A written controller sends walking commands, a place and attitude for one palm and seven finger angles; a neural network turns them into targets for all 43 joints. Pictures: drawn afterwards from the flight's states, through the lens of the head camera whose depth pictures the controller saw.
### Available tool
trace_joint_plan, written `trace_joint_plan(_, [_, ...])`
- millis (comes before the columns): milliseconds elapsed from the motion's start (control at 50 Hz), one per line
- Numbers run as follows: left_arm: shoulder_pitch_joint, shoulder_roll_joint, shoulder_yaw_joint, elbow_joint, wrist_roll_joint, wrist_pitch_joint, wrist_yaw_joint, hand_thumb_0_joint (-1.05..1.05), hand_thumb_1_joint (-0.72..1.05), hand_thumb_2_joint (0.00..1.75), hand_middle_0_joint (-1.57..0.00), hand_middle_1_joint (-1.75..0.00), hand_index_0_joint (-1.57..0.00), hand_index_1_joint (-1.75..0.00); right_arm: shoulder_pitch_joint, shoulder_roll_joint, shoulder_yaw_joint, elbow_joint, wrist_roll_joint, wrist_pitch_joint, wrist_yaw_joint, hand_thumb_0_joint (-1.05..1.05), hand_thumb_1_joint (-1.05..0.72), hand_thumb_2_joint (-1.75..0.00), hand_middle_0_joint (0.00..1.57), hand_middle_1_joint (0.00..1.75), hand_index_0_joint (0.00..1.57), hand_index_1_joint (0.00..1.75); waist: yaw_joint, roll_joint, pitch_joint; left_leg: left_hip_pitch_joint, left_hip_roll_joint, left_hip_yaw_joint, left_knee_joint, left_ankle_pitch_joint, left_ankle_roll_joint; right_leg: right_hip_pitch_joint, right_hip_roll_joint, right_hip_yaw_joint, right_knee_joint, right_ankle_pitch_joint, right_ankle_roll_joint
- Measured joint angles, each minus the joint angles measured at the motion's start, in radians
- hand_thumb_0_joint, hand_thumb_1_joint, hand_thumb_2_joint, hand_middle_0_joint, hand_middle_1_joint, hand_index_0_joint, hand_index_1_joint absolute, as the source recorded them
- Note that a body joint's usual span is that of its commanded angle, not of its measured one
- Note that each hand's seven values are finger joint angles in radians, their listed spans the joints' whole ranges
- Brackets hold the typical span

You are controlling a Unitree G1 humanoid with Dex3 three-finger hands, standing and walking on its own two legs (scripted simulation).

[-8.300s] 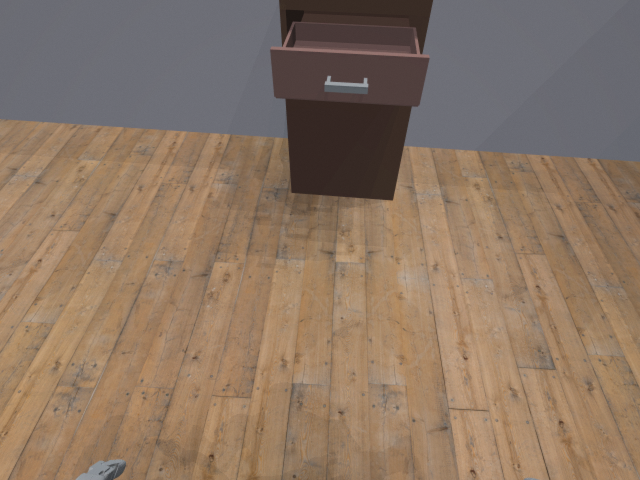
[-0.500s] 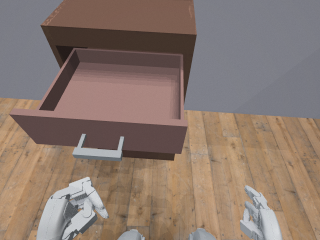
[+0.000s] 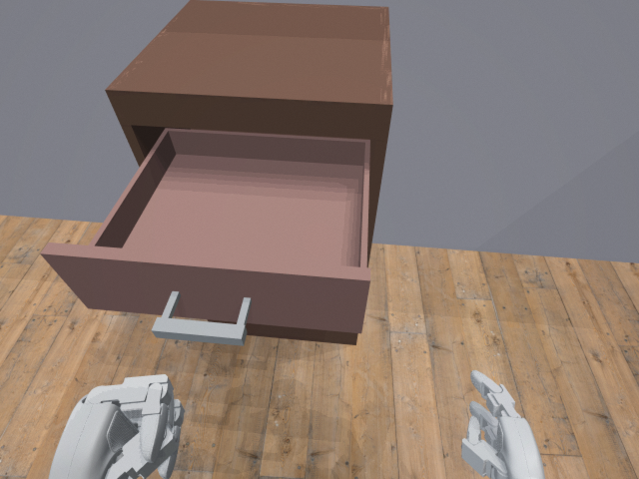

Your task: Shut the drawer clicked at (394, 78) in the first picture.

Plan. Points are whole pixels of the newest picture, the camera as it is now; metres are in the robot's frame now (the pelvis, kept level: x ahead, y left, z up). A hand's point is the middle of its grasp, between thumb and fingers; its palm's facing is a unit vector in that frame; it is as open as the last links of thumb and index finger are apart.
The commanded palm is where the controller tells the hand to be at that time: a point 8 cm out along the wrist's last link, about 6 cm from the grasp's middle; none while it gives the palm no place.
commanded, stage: raise the hand and make a fist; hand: left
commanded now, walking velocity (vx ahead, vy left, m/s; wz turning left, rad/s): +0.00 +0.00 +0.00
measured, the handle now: (205, 317) +0.32 +0.19 +0.01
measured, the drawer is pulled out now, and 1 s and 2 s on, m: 0.30 0.30 0.30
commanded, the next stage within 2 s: bring the fist close to the handle in 0.34 s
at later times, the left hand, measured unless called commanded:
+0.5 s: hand (177, 440) +0.15 +0.15 +0.10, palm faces +0.02 -1.00 -0.07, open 3.3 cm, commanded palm +0.11 +0.20 +0.10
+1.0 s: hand (204, 415) +0.18 +0.14 +0.05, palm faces +0.00 -1.00 -0.05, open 3.3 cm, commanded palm +0.16 +0.20 +0.05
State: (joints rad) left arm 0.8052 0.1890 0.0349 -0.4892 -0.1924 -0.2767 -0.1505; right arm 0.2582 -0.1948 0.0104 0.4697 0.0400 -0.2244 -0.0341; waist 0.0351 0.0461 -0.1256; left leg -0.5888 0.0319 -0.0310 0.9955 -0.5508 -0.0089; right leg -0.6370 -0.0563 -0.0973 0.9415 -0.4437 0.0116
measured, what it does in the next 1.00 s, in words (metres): stands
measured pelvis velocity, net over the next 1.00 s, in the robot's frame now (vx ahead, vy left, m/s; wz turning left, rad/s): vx -0.01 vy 0.00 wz -0.01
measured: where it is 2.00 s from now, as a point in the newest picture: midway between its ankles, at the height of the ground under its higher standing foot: outside the picture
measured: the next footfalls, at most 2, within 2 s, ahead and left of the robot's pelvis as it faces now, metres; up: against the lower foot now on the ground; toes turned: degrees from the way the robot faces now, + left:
none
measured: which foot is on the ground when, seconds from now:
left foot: down 0.00-1.00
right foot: down 0.00-1.00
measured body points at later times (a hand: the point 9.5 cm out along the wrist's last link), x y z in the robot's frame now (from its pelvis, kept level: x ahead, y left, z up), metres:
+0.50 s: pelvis -0.01 +0.00 +0.00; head +0.01 -0.01 +0.45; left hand +0.14 +0.20 +0.11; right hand +0.19 -0.22 -0.05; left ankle -0.03 +0.12 -0.68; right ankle +0.02 -0.13 -0.68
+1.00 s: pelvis -0.01 +0.00 -0.01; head +0.04 +0.00 +0.43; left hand +0.18 +0.20 +0.06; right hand +0.17 -0.23 -0.08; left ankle -0.03 +0.12 -0.68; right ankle +0.02 -0.13 -0.68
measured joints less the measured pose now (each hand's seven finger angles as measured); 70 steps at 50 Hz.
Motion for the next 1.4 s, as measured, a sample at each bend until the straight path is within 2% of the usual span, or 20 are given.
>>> trace_joint_plan(280, [-0.017,-0.002,0.001,0.036,0.000,-0.015,0.000,0.01,0.90,0.90,-1.40,-1.60,-1.39,-1.60,0.002,-0.018,-0.013,0.013,0.001,-0.034,-0.008,0.02,-0.90,-0.90,0.20,0.30,0.21,0.30,-0.008,-0.005,0.011,0.018,0.002,0.003,-0.017,0.013,-0.004,0.013,0.003,0.002,-0.011,0.009,-0.005])
trace_joint_plan(540, [-0.058,-0.010,-0.005,0.072,0.004,-0.004,0.004,0.01,0.90,0.90,-1.40,-1.60,-1.40,-1.60,-0.004,-0.012,0.004,0.015,-0.005,-0.034,-0.009,0.02,-0.90,-0.90,0.20,0.30,0.21,0.30,-0.012,-0.001,0.017,0.013,0.000,0.002,-0.018,0.018,-0.003,0.010,0.001,0.003,-0.012,0.015,-0.004])
trace_joint_plan(880, [-0.197,-0.020,-0.011,0.210,0.026,-0.041,0.025,0.01,0.90,0.90,-1.40,-1.60,-1.39,-1.60,0.007,-0.021,-0.005,0.021,-0.023,-0.003,0.000,0.02,-0.90,-0.90,0.20,0.30,0.21,0.30,-0.039,-0.016,0.012,-0.086,-0.002,0.007,0.043,-0.003,-0.002,-0.094,-0.002,0.012,0.050,-0.003,-0.004])
trace_joint_plan(1120, [-0.256,-0.024,-0.025,0.276,0.043,-0.108,0.038,0.01,0.90,0.90,-1.40,-1.60,-1.39,-1.60,-0.012,-0.028,-0.009,0.010,-0.033,0.018,0.006,0.02,-0.90,-0.90,0.20,0.30,0.21,0.30,-0.040,-0.019,-0.001,-0.194,-0.005,0.004,0.124,-0.028,-0.003,-0.202,-0.007,0.013,0.130,-0.028,-0.006])
trace_joint_plan(1260, [-0.352,-0.021,-0.026,0.339,0.055,-0.102,0.048,0.01,0.90,0.90,-1.40,-1.60,-1.40,-1.60,-0.027,-0.027,-0.001,0.004,-0.038,0.038,0.007,0.02,-0.90,-0.90,0.20,0.30,0.21,0.30,-0.043,-0.021,-0.009,-0.260,-0.004,0.002,0.173,-0.042,-0.006,-0.270,-0.007,0.014,0.179,-0.040,-0.010])
trace_joint_plan(1400, [-0.416,-0.017,-0.007,0.398,0.048,-0.102,0.049,0.01,0.90,0.90,-1.40,-1.60,-1.39,-1.60,-0.023,-0.027,0.002,0.006,-0.040,0.056,0.011,0.02,-0.90,-0.90,0.20,0.30,0.21,0.30,-0.051,-0.021,-0.018,-0.298,-0.002,0.000,0.193,-0.046,-0.010,-0.309,-0.006,0.014,0.201,-0.045,-0.014])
